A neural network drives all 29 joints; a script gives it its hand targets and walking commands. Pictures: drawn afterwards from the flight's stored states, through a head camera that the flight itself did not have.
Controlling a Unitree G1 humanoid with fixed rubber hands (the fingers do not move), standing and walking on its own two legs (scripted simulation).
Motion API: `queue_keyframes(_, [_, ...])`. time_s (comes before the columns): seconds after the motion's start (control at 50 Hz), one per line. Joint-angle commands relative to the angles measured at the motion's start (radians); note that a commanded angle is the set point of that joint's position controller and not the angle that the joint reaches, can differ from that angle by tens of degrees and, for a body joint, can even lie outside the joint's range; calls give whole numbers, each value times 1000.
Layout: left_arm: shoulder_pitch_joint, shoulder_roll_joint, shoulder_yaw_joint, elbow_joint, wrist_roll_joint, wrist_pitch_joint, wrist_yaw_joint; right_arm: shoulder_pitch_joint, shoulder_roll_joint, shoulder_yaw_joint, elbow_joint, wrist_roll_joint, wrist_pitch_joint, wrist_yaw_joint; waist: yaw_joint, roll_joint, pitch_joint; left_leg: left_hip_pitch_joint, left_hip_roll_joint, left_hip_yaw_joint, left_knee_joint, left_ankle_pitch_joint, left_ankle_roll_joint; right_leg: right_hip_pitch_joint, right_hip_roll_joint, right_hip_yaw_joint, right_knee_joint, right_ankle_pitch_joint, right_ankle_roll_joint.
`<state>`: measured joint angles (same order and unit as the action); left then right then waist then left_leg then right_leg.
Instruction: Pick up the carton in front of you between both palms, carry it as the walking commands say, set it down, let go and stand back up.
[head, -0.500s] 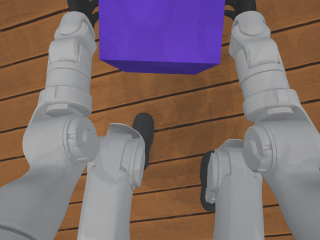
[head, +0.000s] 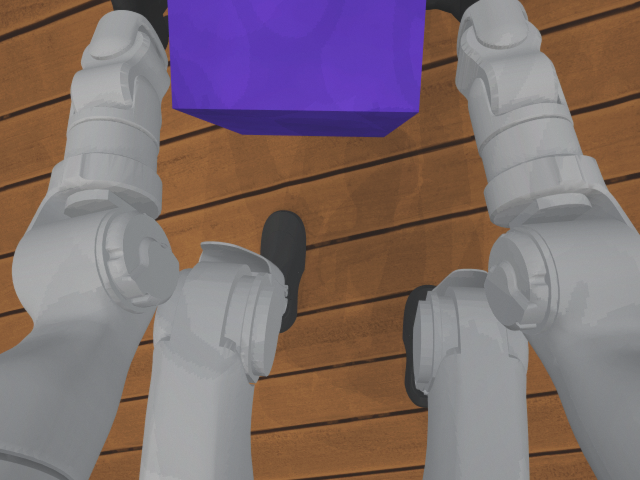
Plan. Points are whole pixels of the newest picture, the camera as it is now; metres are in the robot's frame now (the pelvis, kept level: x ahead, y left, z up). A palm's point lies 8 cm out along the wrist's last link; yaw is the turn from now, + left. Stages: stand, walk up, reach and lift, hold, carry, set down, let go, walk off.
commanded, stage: set down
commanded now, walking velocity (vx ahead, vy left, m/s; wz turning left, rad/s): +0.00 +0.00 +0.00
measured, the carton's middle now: (307, 33) +0.53 +0.12 -0.25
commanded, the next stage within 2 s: let go in 1.66 s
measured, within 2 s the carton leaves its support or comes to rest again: rests again in 0.36 s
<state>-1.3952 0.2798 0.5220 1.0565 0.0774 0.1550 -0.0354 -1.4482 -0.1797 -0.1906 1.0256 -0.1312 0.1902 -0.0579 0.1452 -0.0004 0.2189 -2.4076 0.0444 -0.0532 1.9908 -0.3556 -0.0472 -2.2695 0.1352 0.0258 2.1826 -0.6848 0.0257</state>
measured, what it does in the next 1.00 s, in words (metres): rises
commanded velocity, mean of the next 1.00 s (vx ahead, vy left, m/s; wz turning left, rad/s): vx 0.00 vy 0.00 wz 0.00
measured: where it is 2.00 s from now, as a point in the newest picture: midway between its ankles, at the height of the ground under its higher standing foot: (352, 328)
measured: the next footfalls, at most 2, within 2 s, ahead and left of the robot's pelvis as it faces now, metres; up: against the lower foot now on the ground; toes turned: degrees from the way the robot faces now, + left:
none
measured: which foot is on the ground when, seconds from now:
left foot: down 0.00-1.00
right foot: down 0.00-1.00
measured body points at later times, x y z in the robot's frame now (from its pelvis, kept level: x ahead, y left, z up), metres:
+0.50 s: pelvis -0.01 +0.01 +0.00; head +0.38 +0.01 +0.22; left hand +0.49 +0.28 -0.20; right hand +0.56 -0.07 -0.21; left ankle +0.16 +0.14 -0.35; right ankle +0.07 -0.11 -0.35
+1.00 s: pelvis +0.00 +0.01 +0.06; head +0.34 +0.04 +0.34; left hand +0.49 +0.29 -0.08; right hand +0.60 -0.07 -0.07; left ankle +0.16 +0.14 -0.35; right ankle +0.07 -0.11 -0.35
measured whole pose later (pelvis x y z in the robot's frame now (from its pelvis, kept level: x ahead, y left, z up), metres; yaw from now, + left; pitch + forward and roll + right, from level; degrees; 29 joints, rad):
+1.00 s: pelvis +0.00 +0.01 +0.06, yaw +1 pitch +44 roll -1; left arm -1.21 0.27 0.33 0.89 -0.12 0.11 0.10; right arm -1.41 -0.34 -0.10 1.03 0.06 0.18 -0.09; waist 0.14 -0.04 0.12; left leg -2.25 0.01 -0.06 1.83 -0.35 -0.04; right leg -2.09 0.09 0.02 2.00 -0.68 0.03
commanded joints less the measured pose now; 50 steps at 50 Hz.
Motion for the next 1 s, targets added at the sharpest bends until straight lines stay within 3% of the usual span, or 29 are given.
queue_keyframes(0.0, [-292, -781, -212, 10, -38, 8, -172, -399, 625, 196, -63, 22, -51, 166, -19, -163, -797, 665, -92, 90, 6, 186, 24, 162, 5, -33, -293, 203, -36])
queue_keyframes(0.14, [-299, -701, -186, 30, -28, -1, -155, -354, 551, 146, -3, -24, -46, 168, -49, -154, -719, 647, -96, 77, -1, 137, 23, 141, -5, -29, -287, 163, -45])
queue_keyframes(0.26, [-300, -619, -161, 39, -33, -26, -125, -347, 459, 128, 2, -36, -53, 153, -53, -146, -723, 682, -92, 83, 5, 140, 11, 174, -18, -30, -276, 170, -31])
queue_keyframes(0.32, [-226, -369, -95, 62, -46, -67, -62, -305, 207, 98, 2, -28, -67, 98, -49, -138, -745, 735, -73, 93, 8, 163, -8, 223, -38, -27, -273, 188, -14])
queue_keyframes(0.36, [-136, -28, -57, 84, -83, -121, 31, -248, -134, 72, -5, 3, -87, 14, -48, -127, -790, 786, -54, 94, 4, 192, -14, 278, -57, -24, -269, 211, -4])
queue_keyframes(0.38, [-134, 57, -70, 98, -109, -145, 68, -270, -206, 85, -7, 35, -96, -15, -35, -124, -825, 813, -48, 91, -1, 210, -11, 292, -62, -19, -265, 217, 1])
queue_keyframes(0.46, [-173, 156, -138, 120, -218, -200, 120, -376, -244, 206, -34, 190, -118, -37, 23, -175, -917, 831, -33, 83, 13, 290, 11, 339, -87, 3, -243, 272, 16])
queue_keyframes(0.54, [-191, 195, -176, 105, -273, -218, 116, -429, -224, 293, -82, 295, -122, -15, 86, -211, -979, 821, -13, 84, 18, 329, 22, 374, -101, 11, -238, 303, 25])
queue_keyframes(0.6, [-177, 212, -182, 70, -285, -213, 115, -404, -231, 304, -84, 317, -111, -12, 103, -205, -1044, 864, -7, 90, 11, 343, 21, 402, -100, -2, -242, 296, 28])
queue_keyframes(0.68, [-139, 218, -187, -32, -286, -192, 122, -347, -256, 261, -89, 294, -93, -29, 89, -175, -1177, 993, -14, 102, -13, 360, 12, 428, -82, -42, -268, 269, 28])
queue_keyframes(0.74, [-120, 219, -198, -166, -285, -160, 132, -332, -278, 210, -157, 266, -72, -50, 72, -137, -1345, 1142, -31, 117, -48, 376, 8, 469, -56, -75, -303, 260, 23])
queue_keyframes(0.8, [-97, 208, -196, -262, -261, -114, 142, -308, -297, 155, -190, 236, -39, -62, 59, -92, -1393, 1196, -49, 135, -100, 322, 2, 472, -33, -96, -352, 202, 9])
queue_keyframes(0.9, [-58, 119, -190, -275, -206, -67, 142, -235, -276, 82, -110, 195, -19, -46, 28, -30, -1204, 1093, -60, 138, -180, 207, -12, 356, -24, -95, -430, 106, -6])
queue_keyframes(0.98, [-9, 79, -176, -269, -174, -60, 136, -185, -255, 60, -75, 180, -29, -27, 31, -26, -1177, 1078, -67, 136, -238, 210, -14, 340, -20, -91, -480, 115, -5])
